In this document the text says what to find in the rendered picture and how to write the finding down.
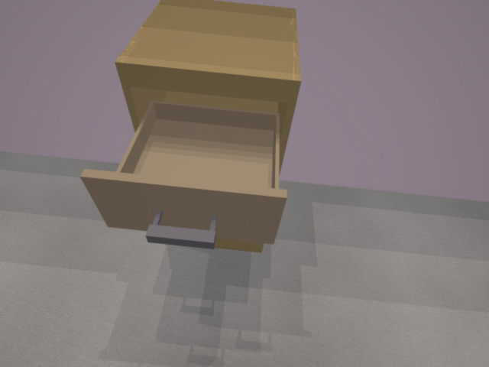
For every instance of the drawer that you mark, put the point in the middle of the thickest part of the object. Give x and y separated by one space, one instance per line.
194 162

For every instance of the handle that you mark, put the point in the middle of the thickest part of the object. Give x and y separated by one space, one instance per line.
181 236

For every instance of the cabinet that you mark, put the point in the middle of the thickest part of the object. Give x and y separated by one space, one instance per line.
219 54

